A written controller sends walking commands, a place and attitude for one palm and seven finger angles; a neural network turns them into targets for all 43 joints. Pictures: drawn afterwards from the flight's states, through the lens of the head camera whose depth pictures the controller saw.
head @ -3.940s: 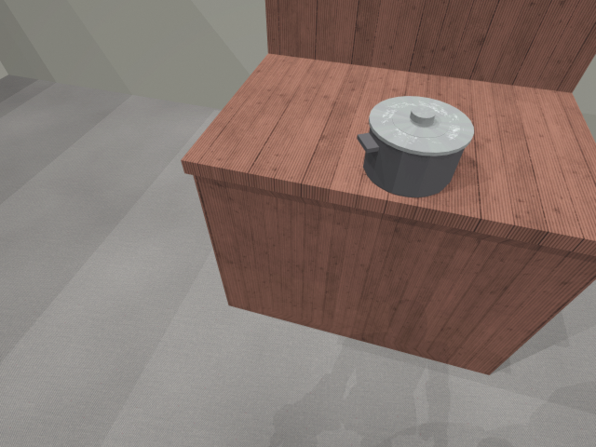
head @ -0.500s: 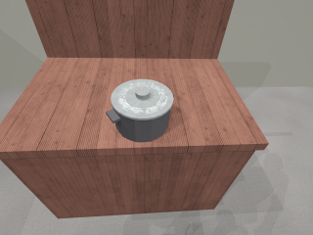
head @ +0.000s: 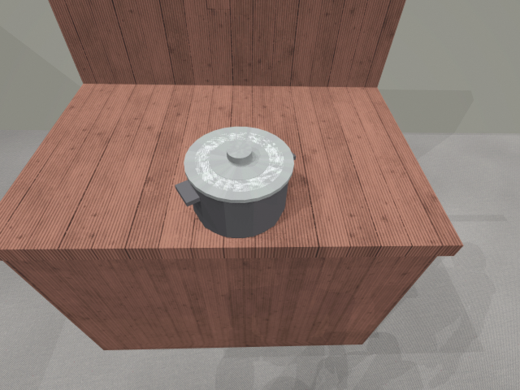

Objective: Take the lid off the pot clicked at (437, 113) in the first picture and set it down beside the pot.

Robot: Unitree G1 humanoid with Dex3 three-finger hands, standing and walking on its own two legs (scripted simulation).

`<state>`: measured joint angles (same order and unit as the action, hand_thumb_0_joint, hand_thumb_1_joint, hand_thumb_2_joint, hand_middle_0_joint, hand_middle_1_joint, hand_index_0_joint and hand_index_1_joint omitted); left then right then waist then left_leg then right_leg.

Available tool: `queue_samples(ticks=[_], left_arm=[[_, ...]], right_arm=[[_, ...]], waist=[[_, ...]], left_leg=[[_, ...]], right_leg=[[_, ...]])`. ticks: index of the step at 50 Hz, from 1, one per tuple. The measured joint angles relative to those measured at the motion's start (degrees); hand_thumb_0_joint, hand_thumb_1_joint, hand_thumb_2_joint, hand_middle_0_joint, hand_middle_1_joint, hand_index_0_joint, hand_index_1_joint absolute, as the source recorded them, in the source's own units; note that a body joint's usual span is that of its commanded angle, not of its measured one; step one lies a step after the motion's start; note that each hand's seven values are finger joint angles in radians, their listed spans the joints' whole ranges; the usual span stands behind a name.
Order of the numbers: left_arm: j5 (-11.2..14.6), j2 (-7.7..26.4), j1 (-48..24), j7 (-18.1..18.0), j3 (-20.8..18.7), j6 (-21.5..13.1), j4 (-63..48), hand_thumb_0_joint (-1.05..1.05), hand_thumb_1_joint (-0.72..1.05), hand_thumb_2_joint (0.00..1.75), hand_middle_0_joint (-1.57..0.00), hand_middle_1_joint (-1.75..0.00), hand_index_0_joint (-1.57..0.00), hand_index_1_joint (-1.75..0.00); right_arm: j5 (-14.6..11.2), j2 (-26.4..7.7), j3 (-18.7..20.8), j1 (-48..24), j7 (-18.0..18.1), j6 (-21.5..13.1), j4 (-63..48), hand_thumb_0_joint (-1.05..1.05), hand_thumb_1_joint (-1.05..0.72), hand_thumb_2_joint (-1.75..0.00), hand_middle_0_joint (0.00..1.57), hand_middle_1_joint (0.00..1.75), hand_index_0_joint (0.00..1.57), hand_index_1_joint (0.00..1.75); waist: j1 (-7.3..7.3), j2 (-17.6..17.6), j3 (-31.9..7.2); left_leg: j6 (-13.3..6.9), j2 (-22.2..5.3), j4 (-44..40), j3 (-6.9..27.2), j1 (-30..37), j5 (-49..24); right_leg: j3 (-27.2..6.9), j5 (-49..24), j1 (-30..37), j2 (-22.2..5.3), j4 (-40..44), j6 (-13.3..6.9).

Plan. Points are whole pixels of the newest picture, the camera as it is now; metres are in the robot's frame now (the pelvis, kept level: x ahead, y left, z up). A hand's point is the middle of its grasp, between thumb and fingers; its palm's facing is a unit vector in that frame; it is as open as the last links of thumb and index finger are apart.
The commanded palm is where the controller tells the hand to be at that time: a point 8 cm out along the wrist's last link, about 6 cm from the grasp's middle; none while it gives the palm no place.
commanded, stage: come to a stop and stand still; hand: left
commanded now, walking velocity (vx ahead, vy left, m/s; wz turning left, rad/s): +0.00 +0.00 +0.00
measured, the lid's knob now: (239, 152) +0.50 +0.08 +0.09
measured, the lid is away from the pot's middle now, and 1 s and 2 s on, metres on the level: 0.00 0.00 0.00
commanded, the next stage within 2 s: look again from close up in 0.38 s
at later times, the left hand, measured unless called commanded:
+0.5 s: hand out of the picture +0.01 +0.16 -0.18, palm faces +0.03 -0.98 -0.19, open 7.4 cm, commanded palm none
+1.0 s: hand out of the picture +0.06 +0.19 -0.18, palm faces -0.01 -0.98 -0.22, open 7.4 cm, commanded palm none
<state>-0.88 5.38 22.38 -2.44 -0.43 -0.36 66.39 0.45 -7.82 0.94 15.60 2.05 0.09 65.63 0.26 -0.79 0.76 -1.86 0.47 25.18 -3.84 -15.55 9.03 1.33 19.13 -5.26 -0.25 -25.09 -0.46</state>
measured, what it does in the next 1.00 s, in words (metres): stands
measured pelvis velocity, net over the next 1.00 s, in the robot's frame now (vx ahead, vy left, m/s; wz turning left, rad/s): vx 0.03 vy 0.00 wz -0.02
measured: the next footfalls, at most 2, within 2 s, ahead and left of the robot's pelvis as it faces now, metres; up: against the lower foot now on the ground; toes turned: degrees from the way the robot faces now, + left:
none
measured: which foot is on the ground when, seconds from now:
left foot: down 0.00-1.00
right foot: down 0.00-1.00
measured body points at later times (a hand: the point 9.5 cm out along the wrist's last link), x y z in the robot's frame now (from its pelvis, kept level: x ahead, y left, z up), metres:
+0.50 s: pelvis +0.03 -0.01 +0.00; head +0.04 +0.00 +0.45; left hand +0.01 +0.21 -0.16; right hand +0.05 -0.24 -0.16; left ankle +0.05 +0.10 -0.74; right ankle -0.06 -0.11 -0.74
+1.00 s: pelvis +0.03 +0.00 -0.01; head +0.05 +0.01 +0.44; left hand +0.06 +0.24 -0.16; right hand +0.07 -0.23 -0.16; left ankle +0.05 +0.10 -0.74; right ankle -0.06 -0.11 -0.74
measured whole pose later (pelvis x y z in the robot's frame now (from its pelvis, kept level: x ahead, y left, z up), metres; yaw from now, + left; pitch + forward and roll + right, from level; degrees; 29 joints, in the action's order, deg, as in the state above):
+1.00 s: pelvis +0.03 +0.00 -0.01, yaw -1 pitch +0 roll +0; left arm -0.8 10.7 16.6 -2.8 0.6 0.0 56.5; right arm 0.3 -9.6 -0.5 13.3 1.2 -0.3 58.9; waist 0.0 -1.0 1.7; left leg -2.0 -0.3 33.5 -4.7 -17.1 16.4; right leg 0.2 23.8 -5.0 0.1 -29.0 -0.2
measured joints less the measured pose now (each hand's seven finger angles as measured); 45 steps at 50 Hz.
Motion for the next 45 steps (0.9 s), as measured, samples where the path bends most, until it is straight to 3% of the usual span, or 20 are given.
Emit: queue_samples(ticks=[24, 28, 34, 45], left_arm=[[0.03, 2.72, -4.70, 0.02, -0.13, -0.23, -1.87, 0.01, 0.91, 0.90, -0.20, -0.30, -0.20, -0.30], [-0.38, 2.26, -4.01, -0.95, 0.80, -1.44, -4.12, 0.01, 0.90, 0.90, -0.20, -0.30, -0.20, -0.30], [-0.12, 2.63, -4.55, -0.56, 1.03, -0.68, -7.00, 0.01, 0.90, 0.90, -0.20, -0.30, -0.20, -0.30], [0.05, 4.68, -5.73, -0.53, 0.95, 0.22, -9.74, 0.01, 0.90, 0.90, -0.20, -0.30, -0.20, -0.30]], right_arm=[[0.01, -1.31, -0.80, -3.32, -0.16, -0.24, -0.28, 0.01, -0.93, -0.90, 0.20, 0.30, 0.20, 0.30], [0.16, -2.40, -0.90, -2.86, -0.77, -0.61, -4.19, 0.01, -0.92, -0.90, 0.20, 0.30, 0.20, 0.30], [0.25, -2.82, -0.81, -1.42, -0.82, -0.44, -7.14, 0.01, -0.92, -0.90, 0.20, 0.30, 0.20, 0.30], [-0.04, -2.13, -1.30, -1.77, -0.76, -0.35, -6.94, 0.01, -0.92, -0.90, 0.20, 0.30, 0.20, 0.30]], waist=[[-0.03, -0.46, 0.46], [-0.55, 1.62, 0.86], [-0.71, 2.50, 0.92], [-0.46, 0.62, 0.83]], left_leg=[[0.63, 0.01, 0.31, -0.13, 2.30, 2.68], [0.63, -1.68, 6.20, 0.34, -1.67, 5.73], [-0.03, -1.40, 10.38, 0.12, -3.45, 8.03], [-0.17, -0.88, 9.49, -0.74, -2.02, 8.04]], right_leg=[[-0.21, 1.35, 3.35, 0.00, 2.11, -0.32], [-0.13, 1.95, 1.16, 1.56, 0.21, -0.36], [-0.27, 4.85, -0.74, 1.11, -4.44, -0.07], [-1.02, 5.29, -0.12, 0.43, -4.83, 0.21]])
